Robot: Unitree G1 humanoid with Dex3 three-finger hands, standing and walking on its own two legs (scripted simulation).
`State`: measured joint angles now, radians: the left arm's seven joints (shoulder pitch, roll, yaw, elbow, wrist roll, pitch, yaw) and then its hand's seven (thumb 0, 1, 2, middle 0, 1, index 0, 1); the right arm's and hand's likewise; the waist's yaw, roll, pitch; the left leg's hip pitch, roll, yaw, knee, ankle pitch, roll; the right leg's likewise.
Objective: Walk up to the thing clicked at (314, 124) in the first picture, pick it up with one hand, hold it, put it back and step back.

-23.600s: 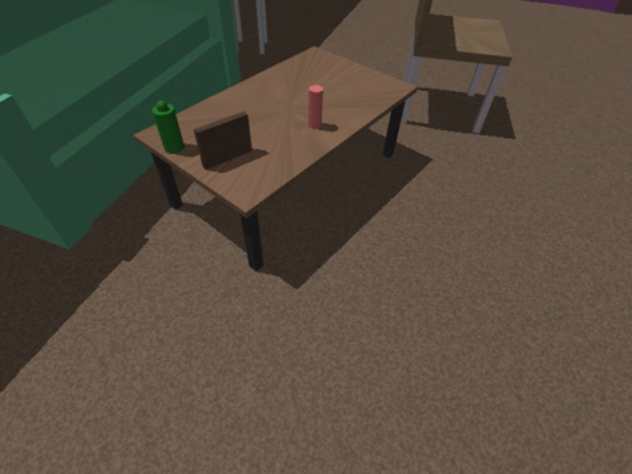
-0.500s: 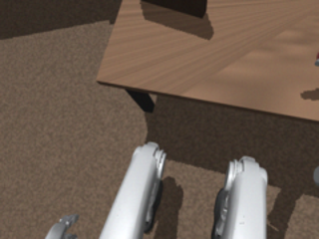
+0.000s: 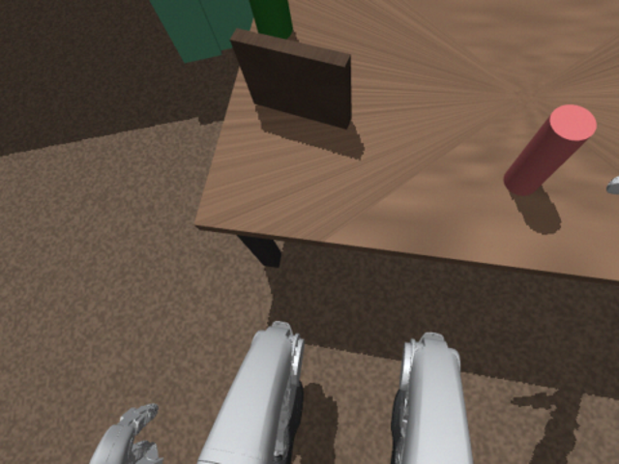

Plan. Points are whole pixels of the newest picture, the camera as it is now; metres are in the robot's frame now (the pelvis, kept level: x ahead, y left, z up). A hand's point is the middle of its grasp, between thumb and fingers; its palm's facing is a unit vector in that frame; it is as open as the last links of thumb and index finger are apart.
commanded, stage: home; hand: right
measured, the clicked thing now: (543, 155) +0.54 -0.28 -0.08
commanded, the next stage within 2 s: none
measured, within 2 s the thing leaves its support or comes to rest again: neither
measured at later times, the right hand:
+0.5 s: hand out of the picture +0.39 -0.37 +0.10, palm faces +0.36 +0.84 -0.41, open 17.2 cm
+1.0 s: hand out of the picture +0.21 -0.20 +0.13, palm faces +0.25 +0.94 -0.24, open 17.3 cm
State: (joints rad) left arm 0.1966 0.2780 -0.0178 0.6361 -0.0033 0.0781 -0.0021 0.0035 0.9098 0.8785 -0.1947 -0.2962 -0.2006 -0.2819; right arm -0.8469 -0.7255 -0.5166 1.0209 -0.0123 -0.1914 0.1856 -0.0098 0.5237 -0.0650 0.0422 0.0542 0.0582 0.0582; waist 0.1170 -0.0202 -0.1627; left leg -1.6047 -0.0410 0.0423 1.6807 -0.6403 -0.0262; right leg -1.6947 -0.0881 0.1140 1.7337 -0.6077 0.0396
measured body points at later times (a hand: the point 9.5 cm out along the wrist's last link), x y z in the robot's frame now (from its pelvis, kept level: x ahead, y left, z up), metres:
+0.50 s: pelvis +0.04 -0.03 +0.16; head +0.14 -0.06 +0.60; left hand +0.11 +0.25 +0.06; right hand +0.37 -0.41 +0.13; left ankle +0.06 +0.13 -0.50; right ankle +0.07 -0.14 -0.50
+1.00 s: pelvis +0.06 +0.00 +0.20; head +0.08 +0.00 +0.65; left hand +0.27 +0.20 +0.12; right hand +0.20 -0.25 +0.15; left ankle +0.06 +0.13 -0.50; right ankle +0.07 -0.14 -0.50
